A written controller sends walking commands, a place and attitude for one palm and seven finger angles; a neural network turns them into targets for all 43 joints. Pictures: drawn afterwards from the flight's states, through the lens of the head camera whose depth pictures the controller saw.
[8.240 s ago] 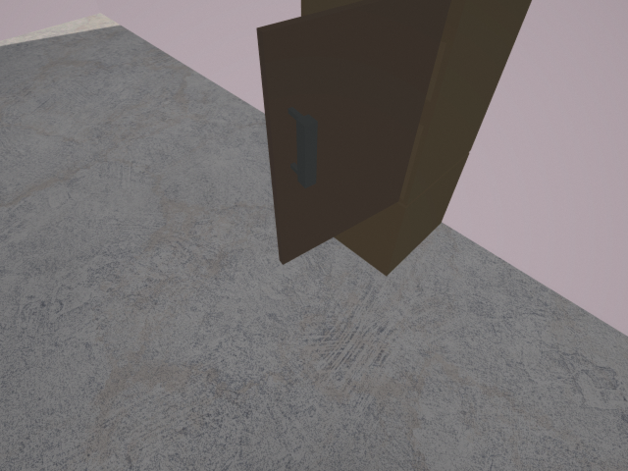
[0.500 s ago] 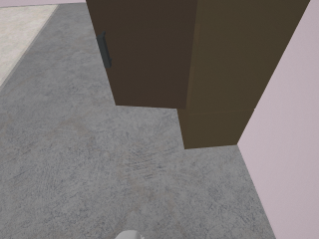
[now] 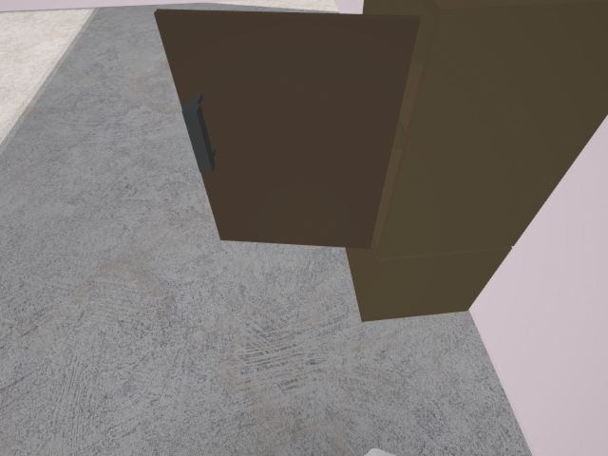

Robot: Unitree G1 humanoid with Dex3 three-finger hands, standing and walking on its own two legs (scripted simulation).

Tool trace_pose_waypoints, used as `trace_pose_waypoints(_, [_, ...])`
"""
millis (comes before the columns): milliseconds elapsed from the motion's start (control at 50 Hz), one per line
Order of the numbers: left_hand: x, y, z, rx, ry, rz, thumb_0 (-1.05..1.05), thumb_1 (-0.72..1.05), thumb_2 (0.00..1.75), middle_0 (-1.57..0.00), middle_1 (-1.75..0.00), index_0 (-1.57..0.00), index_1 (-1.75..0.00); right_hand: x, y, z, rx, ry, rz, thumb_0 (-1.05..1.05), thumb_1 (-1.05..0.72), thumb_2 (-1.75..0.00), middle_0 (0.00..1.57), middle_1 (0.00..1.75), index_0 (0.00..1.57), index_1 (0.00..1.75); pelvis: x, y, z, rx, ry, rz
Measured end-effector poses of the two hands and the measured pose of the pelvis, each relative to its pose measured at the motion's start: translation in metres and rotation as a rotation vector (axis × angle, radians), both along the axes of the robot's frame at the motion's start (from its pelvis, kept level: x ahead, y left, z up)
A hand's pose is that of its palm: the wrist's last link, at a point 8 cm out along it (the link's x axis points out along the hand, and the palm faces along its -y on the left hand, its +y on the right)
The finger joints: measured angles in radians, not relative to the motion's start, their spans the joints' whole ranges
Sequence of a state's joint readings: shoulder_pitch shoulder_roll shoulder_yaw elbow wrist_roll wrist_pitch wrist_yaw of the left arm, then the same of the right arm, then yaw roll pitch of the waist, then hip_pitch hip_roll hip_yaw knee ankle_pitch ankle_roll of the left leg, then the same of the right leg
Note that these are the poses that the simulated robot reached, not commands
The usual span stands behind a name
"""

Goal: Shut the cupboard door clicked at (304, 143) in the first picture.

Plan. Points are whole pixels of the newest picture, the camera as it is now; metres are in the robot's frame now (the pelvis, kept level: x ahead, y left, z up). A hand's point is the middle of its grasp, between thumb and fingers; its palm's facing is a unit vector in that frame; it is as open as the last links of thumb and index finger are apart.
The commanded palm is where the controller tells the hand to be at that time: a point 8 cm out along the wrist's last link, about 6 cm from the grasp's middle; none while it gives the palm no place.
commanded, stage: take the last steps up to it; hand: left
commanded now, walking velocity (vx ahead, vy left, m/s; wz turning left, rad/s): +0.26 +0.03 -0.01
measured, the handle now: (203, 133) +0.66 +0.25 +0.04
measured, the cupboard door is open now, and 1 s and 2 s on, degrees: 79 79 79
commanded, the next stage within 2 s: come to a stop and stand still in 0.26 s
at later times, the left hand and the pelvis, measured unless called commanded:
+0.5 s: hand out of the picture +0.13 +0.19 -0.19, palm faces +0.07 -0.99 -0.15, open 7.3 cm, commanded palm none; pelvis +0.18 +0.03 -0.01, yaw -1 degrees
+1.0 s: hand (196, 414) +0.21 +0.19 -0.17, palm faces -0.01 -0.97 -0.23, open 7.3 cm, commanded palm none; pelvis +0.15 +0.00 -0.01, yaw -2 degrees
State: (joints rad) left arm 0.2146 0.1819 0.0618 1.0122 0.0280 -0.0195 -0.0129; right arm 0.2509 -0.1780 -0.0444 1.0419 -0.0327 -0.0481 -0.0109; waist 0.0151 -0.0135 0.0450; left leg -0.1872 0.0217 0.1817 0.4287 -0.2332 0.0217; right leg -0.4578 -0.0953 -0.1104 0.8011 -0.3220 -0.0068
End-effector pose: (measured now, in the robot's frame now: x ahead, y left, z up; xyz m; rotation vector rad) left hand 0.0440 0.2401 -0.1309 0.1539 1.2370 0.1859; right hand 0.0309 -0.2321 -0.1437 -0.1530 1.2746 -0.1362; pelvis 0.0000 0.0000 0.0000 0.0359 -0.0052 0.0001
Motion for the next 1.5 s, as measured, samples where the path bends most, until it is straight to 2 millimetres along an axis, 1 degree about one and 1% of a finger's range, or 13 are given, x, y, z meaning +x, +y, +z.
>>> trace_pose_waypoints(80, [0.065, -0.007, 0.003, 0.031, -0.110, -0.046, 0.00, 0.92, 0.90, -0.20, -0.30, -0.20, -0.30, -0.002, -0.007, -0.019, 0.035, 0.082, -0.036, 0.00, -0.93, -0.90, 0.20, 0.30, 0.20, 0.30, 0.033, -0.010, -0.011, 0.019, -0.013, -0.004])
trace_pose_waypoints(140, [0.088, -0.014, 0.005, 0.032, -0.132, -0.044, 0.00, 0.92, 0.90, -0.20, -0.30, -0.20, -0.30, 0.009, -0.010, -0.022, 0.048, 0.138, -0.040, 0.00, -0.92, -0.90, 0.20, 0.30, 0.19, 0.30, 0.053, -0.013, -0.011, -0.003, -0.018, -0.002])
trace_pose_waypoints(320, [0.084, -0.018, 0.005, -0.017, 0.064, 0.001, 0.00, 0.94, 0.90, -0.20, -0.30, -0.21, -0.30, 0.102, 0.000, 0.007, 0.032, 0.067, -0.037, 0.01, -0.92, -0.90, 0.20, 0.30, 0.19, 0.30, 0.115, -0.006, 0.011, -0.018, 0.015, -0.005])
trace_pose_waypoints(480, [0.079, -0.001, -0.028, -0.085, 0.237, 0.062, 0.00, 0.92, 0.90, -0.20, -0.30, -0.21, -0.30, 0.194, 0.029, 0.004, -0.033, -0.024, 0.033, 0.01, -0.92, -0.90, 0.20, 0.30, 0.19, 0.30, 0.171, 0.028, -0.008, -0.062, -0.007, -0.010])
trace_pose_waypoints(600, [0.106, 0.015, -0.034, -0.078, 0.271, 0.036, 0.00, 0.92, 0.90, -0.20, -0.30, -0.20, -0.30, 0.228, 0.051, 0.008, -0.049, -0.055, 0.024, 0.00, -0.91, -0.90, 0.20, 0.30, 0.20, 0.30, 0.179, 0.038, -0.008, -0.046, -0.006, -0.029])
trace_pose_waypoints(700, [0.142, 0.030, -0.025, -0.031, 0.175, -0.002, 0.00, 0.91, 0.90, -0.20, -0.30, -0.20, -0.30, 0.225, 0.044, 0.011, -0.054, -0.075, -0.007, 0.00, -0.91, -0.90, 0.20, 0.30, 0.20, 0.30, 0.167, 0.036, -0.004, -0.062, 0.003, -0.050])
trace_pose_waypoints(820, [0.171, 0.032, -0.011, 0.031, 0.032, -0.040, 0.00, 0.91, 0.90, -0.20, -0.30, -0.20, -0.30, 0.198, 0.013, 0.004, -0.052, -0.062, -0.034, 0.00, -0.91, -0.90, 0.20, 0.30, 0.20, 0.30, 0.153, 0.020, -0.007, -0.062, 0.001, -0.048])
trace_pose_waypoints(900, [0.166, 0.021, -0.009, 0.056, 0.004, -0.055, 0.00, 0.91, 0.90, -0.20, -0.30, -0.20, -0.30, 0.174, -0.008, -0.003, -0.041, -0.026, -0.064, 0.00, -0.91, -0.90, 0.20, 0.30, 0.20, 0.30, 0.147, 0.007, -0.012, -0.039, -0.006, -0.039])
trace_pose_waypoints(980, [0.157, 0.006, -0.009, 0.021, 0.023, -0.060, 0.00, 0.91, 0.90, -0.20, -0.30, -0.20, -0.30, 0.149, -0.016, 0.003, -0.050, 0.024, -0.082, 0.00, -0.91, -0.90, 0.20, 0.30, 0.19, 0.30, 0.148, 0.004, -0.006, -0.043, -0.009, -0.033])
trace_pose_waypoints(1060, [0.153, -0.006, -0.022, -0.034, 0.044, -0.059, 0.00, 0.91, 0.90, -0.20, -0.30, -0.20, -0.30, 0.124, -0.012, 0.003, -0.068, 0.072, -0.085, 0.00, -0.91, -0.90, 0.20, 0.30, 0.19, 0.30, 0.148, 0.005, -0.008, -0.062, -0.001, -0.027])
trace_pose_waypoints(1160, [0.142, -0.014, -0.021, -0.056, 0.079, -0.037, 0.00, 0.93, 0.90, -0.20, -0.30, -0.21, -0.30, 0.103, 0.004, 0.010, -0.040, 0.144, -0.068, 0.00, -0.91, -0.90, 0.20, 0.30, 0.19, 0.30, 0.147, 0.001, 0.001, -0.045, -0.005, -0.030])
trace_pose_waypoints(1320, [0.128, 0.004, -0.012, 0.027, 0.094, -0.083, 0.00, 0.92, 0.90, -0.20, -0.30, -0.21, -0.30, 0.125, 0.000, 0.001, -0.023, 0.043, -0.076, 0.01, -0.91, -0.90, 0.20, 0.30, 0.20, 0.30, 0.147, 0.000, -0.006, -0.049, 0.016, -0.032])
trace_pose_waypoints(1500, [0.152, 0.020, -0.007, 0.054, 0.007, -0.088, 0.01, 0.91, 0.90, -0.20, -0.30, -0.21, -0.30, 0.173, -0.008, 0.009, -0.055, -0.091, -0.026, 0.01, -0.91, -0.90, 0.20, 0.30, 0.20, 0.30, 0.148, 0.007, -0.006, -0.046, -0.016, -0.043])
